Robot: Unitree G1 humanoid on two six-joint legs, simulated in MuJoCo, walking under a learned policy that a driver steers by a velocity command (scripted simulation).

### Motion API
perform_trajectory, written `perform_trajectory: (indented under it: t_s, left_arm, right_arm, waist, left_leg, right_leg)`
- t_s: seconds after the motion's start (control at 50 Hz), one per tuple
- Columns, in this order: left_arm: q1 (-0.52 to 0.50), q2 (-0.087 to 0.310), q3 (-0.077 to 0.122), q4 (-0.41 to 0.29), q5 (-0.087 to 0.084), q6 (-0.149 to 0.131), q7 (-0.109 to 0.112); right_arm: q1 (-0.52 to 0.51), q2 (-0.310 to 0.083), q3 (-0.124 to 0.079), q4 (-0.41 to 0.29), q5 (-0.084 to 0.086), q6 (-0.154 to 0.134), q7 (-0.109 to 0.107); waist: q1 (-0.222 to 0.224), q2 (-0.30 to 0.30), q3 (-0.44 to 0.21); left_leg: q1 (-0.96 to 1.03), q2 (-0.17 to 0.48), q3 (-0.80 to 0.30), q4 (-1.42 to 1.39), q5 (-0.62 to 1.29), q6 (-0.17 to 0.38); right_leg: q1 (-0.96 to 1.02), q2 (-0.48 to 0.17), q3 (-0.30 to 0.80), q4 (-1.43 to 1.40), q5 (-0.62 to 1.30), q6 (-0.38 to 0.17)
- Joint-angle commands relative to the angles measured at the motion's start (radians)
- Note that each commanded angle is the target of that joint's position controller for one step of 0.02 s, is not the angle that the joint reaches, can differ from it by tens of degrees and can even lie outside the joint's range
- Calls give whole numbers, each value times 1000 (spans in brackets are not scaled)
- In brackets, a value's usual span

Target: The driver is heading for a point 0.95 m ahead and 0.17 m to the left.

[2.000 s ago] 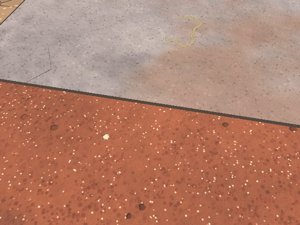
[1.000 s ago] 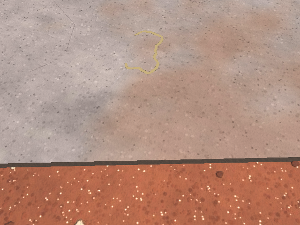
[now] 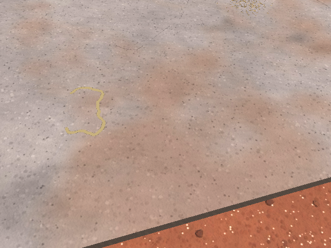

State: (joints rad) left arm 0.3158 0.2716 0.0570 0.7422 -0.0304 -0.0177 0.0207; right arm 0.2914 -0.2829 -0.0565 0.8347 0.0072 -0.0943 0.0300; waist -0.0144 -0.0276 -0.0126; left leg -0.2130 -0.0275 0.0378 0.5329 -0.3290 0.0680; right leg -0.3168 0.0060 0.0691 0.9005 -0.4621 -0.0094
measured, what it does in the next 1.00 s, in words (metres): walks ahead, turning left: right foot, then left foot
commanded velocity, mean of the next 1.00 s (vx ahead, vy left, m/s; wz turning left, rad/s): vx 0.38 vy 0.00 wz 0.23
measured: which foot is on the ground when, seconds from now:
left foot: down 0.00-0.38, up 0.40-0.88, down 0.90-1.00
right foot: up 0.00-0.36, down 0.38-0.88, up 0.90-1.00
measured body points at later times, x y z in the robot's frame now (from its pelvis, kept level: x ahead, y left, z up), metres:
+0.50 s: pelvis +0.24 -0.07 +0.00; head +0.28 -0.07 +0.44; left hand +0.41 +0.19 -0.09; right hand +0.28 -0.35 -0.14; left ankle +0.11 +0.08 -0.64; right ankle +0.31 -0.16 -0.73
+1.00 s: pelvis +0.47 -0.02 -0.01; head +0.52 +0.01 +0.44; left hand +0.52 +0.29 -0.13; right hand +0.71 -0.23 -0.10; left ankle +0.56 +0.08 -0.73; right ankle +0.40 -0.18 -0.63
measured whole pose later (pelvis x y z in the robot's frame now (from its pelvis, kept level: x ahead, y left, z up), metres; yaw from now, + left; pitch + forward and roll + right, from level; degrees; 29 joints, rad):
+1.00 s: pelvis +0.47 -0.02 -0.01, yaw +17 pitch +2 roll -2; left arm 0.16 0.31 0.05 0.78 0.00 -0.03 0.02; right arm 0.14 -0.30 -0.06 0.64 0.00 -0.03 0.03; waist 0.00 0.00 0.09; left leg -0.48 -0.07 -0.01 0.55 -0.10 0.09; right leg -0.40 0.01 0.01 1.23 -0.53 0.04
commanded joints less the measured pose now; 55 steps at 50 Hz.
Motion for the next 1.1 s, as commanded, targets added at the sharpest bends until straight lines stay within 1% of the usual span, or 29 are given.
perform_trajectory:
  t_s: [0.02, 0.06, 0.16, 0.26, 0.32, 0.34, 0.36, 0.38, 0.4, 0.42, 0.44, 0.46, 0.48, 0.52, 0.58, 0.68, 0.74, 0.78, 0.82, 0.86, 0.88, 0.9, 0.92, 0.94, 0.96, 0.98, 1.0, 1.04, 1.1]
  left_arm:
    - [-140, 109, 29, -124, -2, -62, -10]
    - [-158, 93, 29, -118, 14, -66, -24]
    - [-276, 26, 0, -157, 15, -66, -44]
    - [-374, 48, -1, -193, 2, -72, -68]
    - [-339, 93, 14, -190, 6, -76, -73]
    - [-264, 118, 27, -171, 9, -75, -68]
    - [-111, 156, 50, -125, 10, -70, -58]
    - [73, 202, 66, -85, 15, -63, -44]
    - [127, 301, 79, -68, 34, -63, -46]
    - [120, 199, 55, -73, 29, -66, -46]
    - [46, 156, 38, -68, 25, -69, -43]
    - [-16, 137, 31, -68, 26, -71, -42]
    - [-65, 112, 26, -63, 34, -76, -45]
    - [-116, 81, 21, -52, 44, -95, -47]
    - [-122, 94, 29, -14, 41, -117, -45]
    - [-124, 122, 32, 18, 49, -108, -24]
    - [-80, 156, 37, 39, 40, -86, -4]
    - [-60, 175, 43, 50, 28, -63, 3]
    - [-74, 198, 52, 47, 12, -39, 12]
    - [-102, 208, 58, 31, 3, -16, 24]
    - [-115, 188, 51, 22, 1, -10, 25]
    - [-53, 134, 29, 6, 36, -17, 19]
    - [61, 47, -3, -24, 66, -30, 1]
    - [12, 146, 13, -2, 43, -39, -16]
    - [-73, 164, 19, -33, 15, -37, -19]
    - [-110, 151, 18, -34, 24, -32, -8]
    - [-130, 154, 21, -35, 35, -21, 5]
    - [-102, 149, 25, -33, 38, 0, 10]
    - [-100, 118, 16, -30, 43, 8, 21]
  right_arm:
    - [71, -135, -25, -35, -5, -12, -10]
    - [59, -115, -13, -39, -9, -4, -15]
    - [95, -147, -14, -24, -1, 13, -30]
    - [148, -175, -21, 6, 14, 22, -33]
    - [138, -195, -32, 13, 17, 32, -36]
    - [128, -207, -36, 12, 16, 37, -37]
    - [122, -198, -32, 9, 12, 44, -40]
    - [125, -161, -15, -10, -6, 46, -44]
    - [262, -5, 29, -37, -5, 29, -38]
    - [215, -99, 10, -19, 23, 7, -31]
    - [101, -164, -12, -55, 52, -1, -26]
    - [40, -159, -11, -71, 49, -5, -29]
    - [18, -144, -13, -71, 30, -2, -32]
    - [74, -112, -17, -47, 28, 27, -33]
    - [54, -78, -16, -55, 24, 60, -39]
    - [-75, -66, -13, -102, 10, 46, -23]
    - [-193, -30, 2, -160, -3, 39, 4]
    - [-211, -41, -2, -191, 1, 44, 21]
    - [-192, -73, -17, -214, -2, 50, 34]
    - [-69, -127, -45, -203, -4, 52, 37]
    - [52, -171, -69, -175, -5, 49, 25]
    - [103, -259, -91, -179, -7, 53, -2]
    - [41, -334, -92, -220, -31, 51, -8]
    - [45, -257, -78, -250, -23, 55, -2]
    - [-22, -213, -65, -263, -13, 55, 0]
    - [-66, -176, -57, -260, 6, 61, -5]
    - [-103, -154, -50, -266, 12, 69, -13]
    - [-135, -156, -50, -283, -12, 78, -20]
    - [-121, -182, -61, -283, -13, 82, -38]
  waist:
    - [-47, 130, 123]
    - [-41, 119, 106]
    - [-70, 114, 101]
    - [-81, 119, 143]
    - [-27, 128, 105]
    - [21, 138, 45]
    - [101, 126, -56]
    - [177, 68, -197]
    - [92, -235, -354]
    - [132, -202, -362]
    - [125, -142, -173]
    - [95, -64, -86]
    - [61, -32, -34]
    - [4, -72, -19]
    - [-13, -41, 40]
    - [12, -9, 95]
    - [61, 2, 94]
    - [66, -12, 76]
    - [41, -35, 44]
    - [-27, -48, -31]
    - [-92, -10, -94]
    - [-87, 157, -184]
    - [30, 319, -321]
    - [-52, 151, -452]
    - [-45, 105, -325]
    - [-19, 22, -207]
    - [3, 21, -138]
    - [45, 79, -108]
    - [42, 103, -133]
  left_leg:
    - [293, 341, -526, -371, -200, 180]
    - [259, 277, -379, -390, 5, 139]
    - [178, 207, -164, -411, 290, 126]
    - [179, 261, -142, -412, 304, 119]
    - [267, 289, -127, -315, 559, 90]
    - [278, 276, -104, -214, 750, 77]
    - [234, 232, -65, -28, 867, 51]
    - [31, 193, -50, 254, 656, 19]
    - [-346, -8, -53, 650, -63, -48]
    - [-454, -4, -198, 783, -224, -39]
    - [-531, 47, -181, 810, -154, -29]
    - [-505, 99, -151, 767, -63, -25]
    - [-467, 131, -148, 710, -1, -29]
    - [-358, 169, -160, 660, 69, -39]
    - [-389, 173, -168, 607, 120, -61]
    - [-427, 143, -134, 311, 384, -77]
    - [-375, 119, -36, 155, 464, -76]
    - [-387, 106, -21, 104, 421, -62]
    - [-365, 76, 1, 78, 312, -33]
    - [-224, 15, 33, 49, 231, 8]
    - [-61, -22, 32, -49, 337, 42]
    - [197, 129, -183, -36, 763, 108]
    - [481, 392, -670, -26, 1028, 352]
    - [479, 388, -682, -87, 878, 363]
    - [378, 343, -559, -114, 746, 316]
    - [245, 284, -473, -142, 617, 256]
    - [124, 250, -429, -171, 540, 224]
    - [-30, 201, -393, -210, 510, 205]
    - [-55, 178, -370, -203, 538, 201]
  right_leg:
    - [-562, -88, 23, 212, 99, -35]
    - [-505, -116, 0, 145, 213, -25]
    - [-375, -83, -78, -162, 418, 30]
    - [-281, -54, -80, -335, 501, 7]
    - [-202, -27, -88, -375, 425, -45]
    - [-90, 2, -113, -382, 404, -68]
    - [117, 29, -137, -392, 404, -98]
    - [434, -101, 4, -346, 371, -147]
    - [750, -377, 528, -460, 84, -304]
    - [708, -403, 711, -617, -82, -299]
    - [570, -375, 540, -633, -56, -246]
    - [427, -337, 396, -648, 70, -218]
    - [311, -296, 295, -674, 182, -201]
    - [190, -250, 161, -735, 282, -187]
    - [120, -249, 41, -796, 371, -197]
    - [147, -200, -161, -791, 608, -165]
    - [189, -209, -232, -734, 790, -150]
    - [280, -236, -241, -672, 848, -141]
    - [351, -259, -242, -577, 968, -124]
    - [361, -249, -249, -369, 1098, -95]
    - [312, -197, -271, -171, 1025, -56]
    - [92, -119, -276, 123, 592, 10]
    - [-271, 91, -150, 480, -258, 77]
    - [-287, 48, 50, 550, -226, 62]
    - [-342, 13, 45, 520, -135, 45]
    - [-359, -26, 29, 439, -60, 46]
    - [-335, -49, 27, 363, -8, 50]
    - [-228, -39, 15, 283, 44, 59]
    - [-206, -21, 13, 148, 80, 89]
